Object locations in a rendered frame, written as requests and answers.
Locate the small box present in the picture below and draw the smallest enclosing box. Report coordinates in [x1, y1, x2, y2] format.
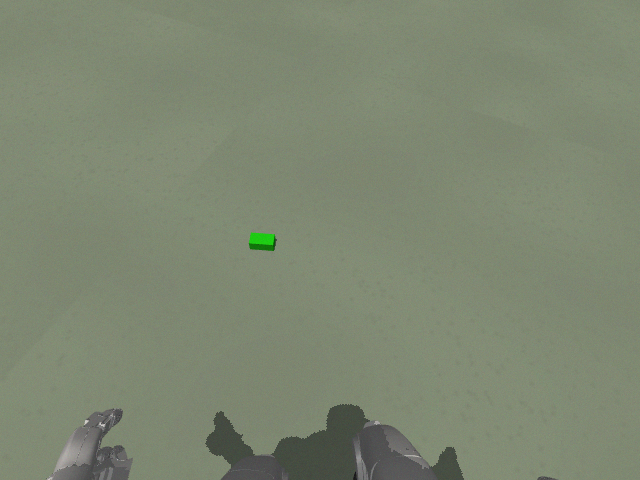
[249, 233, 276, 251]

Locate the left robot hand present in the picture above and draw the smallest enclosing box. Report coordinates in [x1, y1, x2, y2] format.
[53, 408, 133, 480]

